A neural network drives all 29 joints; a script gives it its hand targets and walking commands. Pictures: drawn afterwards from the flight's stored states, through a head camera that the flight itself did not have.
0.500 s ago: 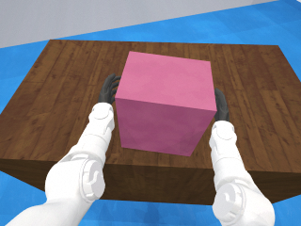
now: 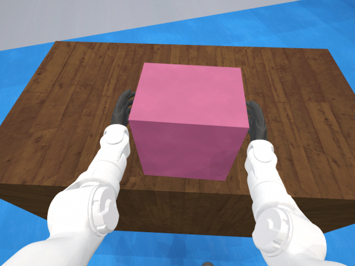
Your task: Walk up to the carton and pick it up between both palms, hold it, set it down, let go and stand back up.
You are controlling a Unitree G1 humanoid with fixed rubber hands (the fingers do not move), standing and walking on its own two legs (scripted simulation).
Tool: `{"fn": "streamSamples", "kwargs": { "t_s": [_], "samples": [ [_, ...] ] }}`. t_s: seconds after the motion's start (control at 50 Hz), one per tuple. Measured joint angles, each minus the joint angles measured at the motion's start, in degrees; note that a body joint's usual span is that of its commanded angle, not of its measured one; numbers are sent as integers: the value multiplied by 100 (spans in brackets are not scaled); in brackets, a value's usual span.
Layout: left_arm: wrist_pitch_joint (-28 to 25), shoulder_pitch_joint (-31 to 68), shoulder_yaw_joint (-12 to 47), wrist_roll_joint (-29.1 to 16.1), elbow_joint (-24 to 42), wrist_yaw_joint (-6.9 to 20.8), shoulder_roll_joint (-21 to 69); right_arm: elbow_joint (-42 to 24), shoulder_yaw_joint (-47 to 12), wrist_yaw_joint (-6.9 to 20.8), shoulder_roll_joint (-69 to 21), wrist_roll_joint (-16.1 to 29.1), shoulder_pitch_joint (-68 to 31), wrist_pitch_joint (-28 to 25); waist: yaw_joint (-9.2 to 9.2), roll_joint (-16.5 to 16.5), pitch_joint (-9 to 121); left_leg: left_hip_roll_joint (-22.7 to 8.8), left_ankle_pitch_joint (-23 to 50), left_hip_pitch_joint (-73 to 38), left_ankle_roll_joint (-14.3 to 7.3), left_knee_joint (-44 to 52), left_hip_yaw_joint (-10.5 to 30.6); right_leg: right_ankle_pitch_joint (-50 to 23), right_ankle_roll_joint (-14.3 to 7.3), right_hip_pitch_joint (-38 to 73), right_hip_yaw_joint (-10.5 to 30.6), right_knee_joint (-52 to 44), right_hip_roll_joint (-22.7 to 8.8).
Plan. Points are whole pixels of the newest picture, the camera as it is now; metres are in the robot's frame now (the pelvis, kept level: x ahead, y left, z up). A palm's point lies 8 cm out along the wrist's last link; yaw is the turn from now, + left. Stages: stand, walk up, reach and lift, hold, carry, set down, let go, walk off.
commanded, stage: set down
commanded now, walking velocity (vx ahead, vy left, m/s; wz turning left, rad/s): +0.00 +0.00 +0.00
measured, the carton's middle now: (187, 126) +0.47 -0.05 +0.00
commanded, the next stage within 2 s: none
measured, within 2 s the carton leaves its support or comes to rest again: rests again in 0.86 s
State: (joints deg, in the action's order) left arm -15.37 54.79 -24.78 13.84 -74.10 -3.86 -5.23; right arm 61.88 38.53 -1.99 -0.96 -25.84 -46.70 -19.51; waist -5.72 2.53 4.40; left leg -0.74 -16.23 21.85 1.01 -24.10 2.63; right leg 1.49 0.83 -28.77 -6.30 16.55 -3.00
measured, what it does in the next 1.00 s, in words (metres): stands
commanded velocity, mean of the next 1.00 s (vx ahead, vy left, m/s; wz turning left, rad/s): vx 0.00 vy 0.00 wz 0.00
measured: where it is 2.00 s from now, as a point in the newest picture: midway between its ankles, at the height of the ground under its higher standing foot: outside the picture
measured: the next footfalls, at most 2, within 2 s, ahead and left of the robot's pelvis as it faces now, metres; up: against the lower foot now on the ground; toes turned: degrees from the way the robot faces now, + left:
none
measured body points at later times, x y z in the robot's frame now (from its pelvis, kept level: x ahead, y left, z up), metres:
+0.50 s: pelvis +0.00 +0.00 +0.00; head +0.07 -0.01 +0.44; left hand +0.47 +0.11 +0.06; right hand +0.41 -0.21 +0.04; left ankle -0.06 +0.13 -0.74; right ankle +0.05 -0.14 -0.74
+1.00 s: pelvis -0.02 -0.01 -0.02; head +0.04 -0.02 +0.43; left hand +0.47 +0.12 +0.10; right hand +0.42 -0.26 +0.08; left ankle -0.06 +0.13 -0.74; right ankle +0.05 -0.14 -0.74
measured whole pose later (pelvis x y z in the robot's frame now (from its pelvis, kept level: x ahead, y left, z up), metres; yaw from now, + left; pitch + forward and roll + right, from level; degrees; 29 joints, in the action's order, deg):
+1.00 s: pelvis -0.02 -0.01 -0.02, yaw -2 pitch +20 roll -1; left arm -5.9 62.2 5.6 -17.5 -77.9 -5.7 -14.5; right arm 70.5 7.7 -6.0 14.6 11.9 -56.0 -5.4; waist -3.5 3.4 13.9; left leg -1.8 -19.3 34.8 1.7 -34.6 1.0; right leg 2.7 -0.1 -41.9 -4.5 25.2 -2.0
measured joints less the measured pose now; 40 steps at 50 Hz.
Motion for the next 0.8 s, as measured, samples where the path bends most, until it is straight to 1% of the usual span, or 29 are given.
{"fn": "streamSamples", "kwargs": {
  "t_s": [0.04,0.16,0.2,0.3,0.36,0.42,0.52,0.62,0.66,0.7,0.74,0.8],
  "samples": [
    [-15,30,90,-53,-69,-27,-32,113,-80,2,69,86,-24,-40,8,2,68,4,5,73,1,-12,-4,-1,-3,-78,4,20,-5],
    [-135,140,29,-43,-211,-20,-102,172,-60,-105,46,44,-127,-70,-14,-45,45,39,48,148,-14,-5,-25,-14,1,-189,32,80,-39],
    [-156,115,50,-21,-158,-32,-95,244,-50,-73,85,50,-156,-111,-6,-52,27,39,64,152,-6,1,-33,-38,-7,-187,39,54,-36],
    [-136,81,42,10,-45,-50,-62,150,88,-123,-9,4,-158,-54,25,-99,72,43,83,218,-21,13,-64,-68,-12,-268,68,46,-36],
    [-104,62,129,-18,-27,-74,-71,216,56,-102,33,56,-173,-8,47,-115,133,37,72,258,-14,-7,-89,-64,-16,-321,93,72,-28],
    [-23,36,329,-183,-68,-133,-95,389,-159,-90,147,287,-201,118,61,-85,260,9,19,322,-4,-85,-103,-37,-20,-376,103,111,0],
    [107,95,538,-403,-171,-161,-167,453,-377,-180,182,523,-250,332,61,-36,316,-35,-64,330,3,-179,-109,9,-27,-372,106,160,42],
    [126,227,773,-653,-428,-172,-254,632,-924,-200,395,922,-313,450,86,-8,446,-37,-92,450,5,-246,-135,32,-21,-509,133,237,45],
    [112,320,972,-854,-568,-171,-322,769,-1170,-208,506,1117,-405,481,78,3,473,-25,-94,526,6,-288,-139,34,-17,-586,139,280,32],
    [121,346,1267,-1117,-601,-160,-361,855,-1436,-209,611,1369,-443,537,108,24,598,-27,-101,663,12,-345,-155,21,-14,-715,157,303,35],
    [114,424,1479,-1317,-679,-179,-385,927,-1584,-271,656,1577,-512,602,111,53,671,-28,-126,798,8,-440,-153,20,-16,-830,158,355,35],
    [176,548,1792,-1657,-783,-172,-408,1004,-1987,-292,806,2047,-567,749,166,57,800,-33,-161,983,2,-571,-180,21,-18,-1014,187,449,42]
  ]
}}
